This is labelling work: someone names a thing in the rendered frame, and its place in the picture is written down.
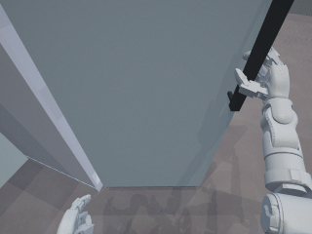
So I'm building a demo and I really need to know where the fridge door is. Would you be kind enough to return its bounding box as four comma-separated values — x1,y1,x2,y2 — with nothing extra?
0,0,273,187

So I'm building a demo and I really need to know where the robot right forearm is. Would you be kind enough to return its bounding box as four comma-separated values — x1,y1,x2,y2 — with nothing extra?
259,97,312,199

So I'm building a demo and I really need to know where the handle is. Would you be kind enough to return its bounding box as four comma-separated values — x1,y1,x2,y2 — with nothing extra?
227,0,294,112

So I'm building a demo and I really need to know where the robot right upper arm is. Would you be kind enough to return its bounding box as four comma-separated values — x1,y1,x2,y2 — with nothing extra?
259,192,312,234

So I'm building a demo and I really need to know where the left robot hand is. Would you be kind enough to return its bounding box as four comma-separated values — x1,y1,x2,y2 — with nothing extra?
57,194,95,234

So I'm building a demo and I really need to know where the right robot hand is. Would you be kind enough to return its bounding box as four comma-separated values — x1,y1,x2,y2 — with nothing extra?
234,46,290,104

